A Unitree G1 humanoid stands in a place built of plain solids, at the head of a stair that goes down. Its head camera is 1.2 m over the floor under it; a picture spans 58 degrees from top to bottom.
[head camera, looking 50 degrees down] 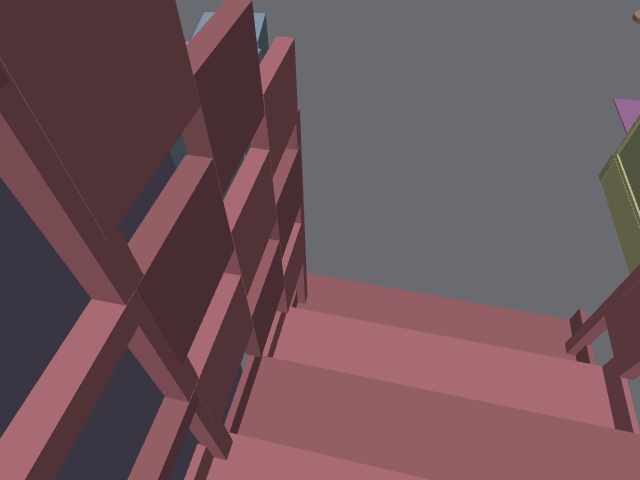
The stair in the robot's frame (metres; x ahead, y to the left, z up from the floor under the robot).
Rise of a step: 0.17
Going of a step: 0.30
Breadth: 1.25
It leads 12 degrees to the right of straight ahead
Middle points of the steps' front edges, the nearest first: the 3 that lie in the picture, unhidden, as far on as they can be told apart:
0.51 -0.40 -0.17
0.81 -0.46 -0.34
1.10 -0.52 -0.51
